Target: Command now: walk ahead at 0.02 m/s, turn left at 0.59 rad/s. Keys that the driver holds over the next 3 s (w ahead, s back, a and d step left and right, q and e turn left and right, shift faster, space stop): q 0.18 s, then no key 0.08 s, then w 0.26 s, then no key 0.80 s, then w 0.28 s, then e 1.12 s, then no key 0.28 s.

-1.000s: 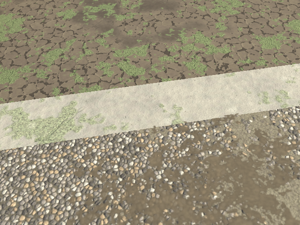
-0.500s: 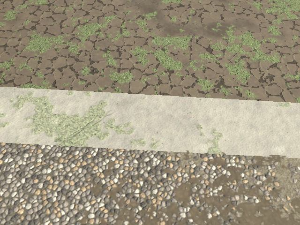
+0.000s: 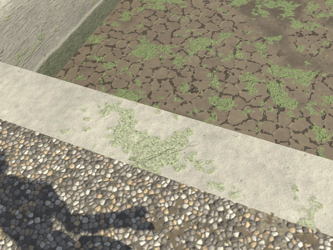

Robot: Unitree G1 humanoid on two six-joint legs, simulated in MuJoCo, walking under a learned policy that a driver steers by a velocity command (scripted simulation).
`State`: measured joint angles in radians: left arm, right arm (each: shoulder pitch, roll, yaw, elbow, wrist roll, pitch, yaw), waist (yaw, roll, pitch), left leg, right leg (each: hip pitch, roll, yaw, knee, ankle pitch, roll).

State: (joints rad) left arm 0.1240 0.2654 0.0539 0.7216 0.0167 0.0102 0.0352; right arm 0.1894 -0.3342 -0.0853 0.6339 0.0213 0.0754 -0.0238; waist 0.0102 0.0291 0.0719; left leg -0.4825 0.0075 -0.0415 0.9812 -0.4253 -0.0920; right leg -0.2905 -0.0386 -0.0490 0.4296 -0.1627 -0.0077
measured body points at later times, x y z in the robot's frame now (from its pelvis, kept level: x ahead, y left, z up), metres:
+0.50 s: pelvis +0.03 +0.05 +0.01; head +0.03 +0.07 +0.46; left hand +0.12 +0.36 -0.10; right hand +0.19 -0.20 -0.09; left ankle -0.01 +0.14 -0.74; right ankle +0.09 -0.09 -0.70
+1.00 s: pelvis +0.13 +0.03 +0.00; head +0.14 +0.03 +0.45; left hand +0.20 +0.30 -0.13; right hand +0.30 -0.21 -0.11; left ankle +0.11 +0.18 -0.74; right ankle +0.13 -0.08 -0.74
